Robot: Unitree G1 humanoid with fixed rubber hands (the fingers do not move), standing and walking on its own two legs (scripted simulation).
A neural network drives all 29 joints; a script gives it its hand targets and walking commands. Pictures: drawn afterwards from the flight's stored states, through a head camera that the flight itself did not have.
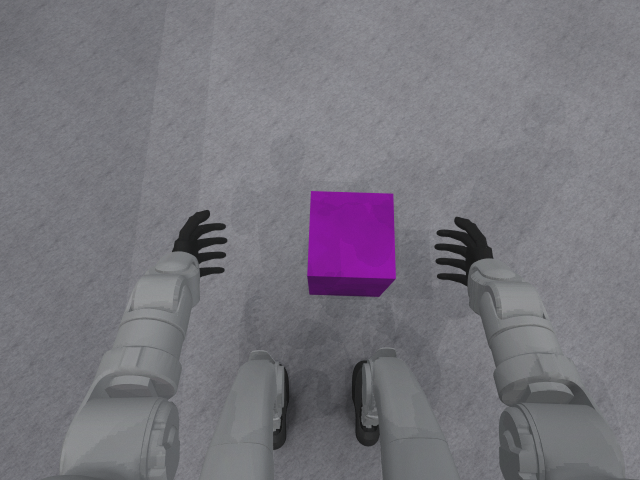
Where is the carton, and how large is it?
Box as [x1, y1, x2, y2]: [307, 191, 395, 296]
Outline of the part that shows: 311,191 307,271 309,294 378,296 395,278 392,194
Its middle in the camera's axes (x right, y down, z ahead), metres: +0.07 +0.03 +1.02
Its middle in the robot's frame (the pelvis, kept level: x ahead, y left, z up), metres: +0.52 -0.08 -0.56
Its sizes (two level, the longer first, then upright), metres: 0.210 0.200 0.250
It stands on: the floor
